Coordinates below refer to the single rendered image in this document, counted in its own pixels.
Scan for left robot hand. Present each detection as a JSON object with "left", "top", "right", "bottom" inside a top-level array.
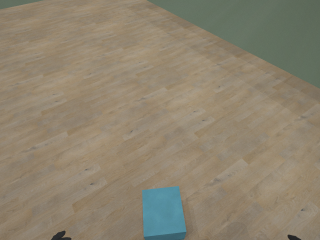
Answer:
[{"left": 51, "top": 230, "right": 71, "bottom": 240}]

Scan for carton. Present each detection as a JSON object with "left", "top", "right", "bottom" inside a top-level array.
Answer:
[{"left": 142, "top": 186, "right": 187, "bottom": 240}]

